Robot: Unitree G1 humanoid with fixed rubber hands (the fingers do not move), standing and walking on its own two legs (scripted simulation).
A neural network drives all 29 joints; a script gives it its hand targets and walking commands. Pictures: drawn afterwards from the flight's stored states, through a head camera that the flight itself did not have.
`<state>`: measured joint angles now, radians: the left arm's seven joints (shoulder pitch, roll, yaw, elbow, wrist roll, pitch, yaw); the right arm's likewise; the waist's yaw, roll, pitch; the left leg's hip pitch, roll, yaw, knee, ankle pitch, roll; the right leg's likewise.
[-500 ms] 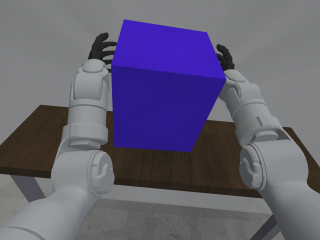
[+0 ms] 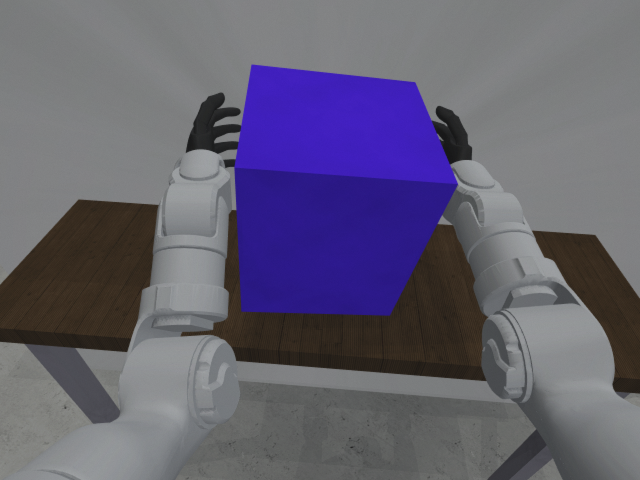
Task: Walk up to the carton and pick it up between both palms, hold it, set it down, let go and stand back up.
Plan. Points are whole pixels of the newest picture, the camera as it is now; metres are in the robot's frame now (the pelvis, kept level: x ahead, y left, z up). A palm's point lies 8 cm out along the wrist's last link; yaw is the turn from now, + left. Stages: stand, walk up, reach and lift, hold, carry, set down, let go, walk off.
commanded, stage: set down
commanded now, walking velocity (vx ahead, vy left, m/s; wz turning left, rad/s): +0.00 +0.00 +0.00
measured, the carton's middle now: (326, 199) +0.41 -0.02 +0.17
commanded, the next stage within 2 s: none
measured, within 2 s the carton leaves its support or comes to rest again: rests again in 1.32 s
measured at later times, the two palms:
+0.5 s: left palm (215, 188) +0.40 +0.12 +0.20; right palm (449, 188) +0.40 -0.18 +0.19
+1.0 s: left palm (222, 208) +0.39 +0.11 +0.17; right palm (446, 205) +0.41 -0.19 +0.16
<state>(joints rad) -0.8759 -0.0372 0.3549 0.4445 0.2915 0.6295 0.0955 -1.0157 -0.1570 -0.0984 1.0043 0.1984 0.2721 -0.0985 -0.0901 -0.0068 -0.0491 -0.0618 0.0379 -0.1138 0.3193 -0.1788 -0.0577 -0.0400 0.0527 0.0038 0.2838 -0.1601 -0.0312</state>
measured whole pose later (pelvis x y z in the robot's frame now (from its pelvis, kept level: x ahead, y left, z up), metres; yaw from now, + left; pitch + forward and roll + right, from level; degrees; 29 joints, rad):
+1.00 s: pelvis +0.00 -0.01 +0.00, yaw -2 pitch -2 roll +0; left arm -0.74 -0.13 0.37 0.42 0.32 0.52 0.13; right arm -0.91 -0.12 -0.25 1.00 0.00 0.14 0.01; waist -0.03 0.00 -0.02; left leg -0.10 0.05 -0.07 0.28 -0.15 -0.07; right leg -0.12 0.05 -0.02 0.32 -0.16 -0.04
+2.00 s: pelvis +0.01 +0.00 +0.00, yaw -5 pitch +0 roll +1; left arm -0.70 -0.22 0.43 0.42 0.39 0.41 0.14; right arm -0.88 -0.10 -0.40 1.00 -0.13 0.01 0.12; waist -0.01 -0.01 -0.03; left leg -0.10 0.05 0.01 0.27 -0.17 -0.06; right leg -0.17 0.04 0.00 0.34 -0.17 -0.04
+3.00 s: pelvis +0.00 +0.01 +0.00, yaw -9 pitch +5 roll +0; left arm -0.65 -0.13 0.26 0.51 0.19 0.35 0.25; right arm -0.85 -0.24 -0.14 1.06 0.07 0.02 0.10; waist 0.07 0.01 -0.02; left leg -0.21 0.07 0.07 0.32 -0.19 -0.05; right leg -0.27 0.05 0.03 0.33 -0.13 -0.04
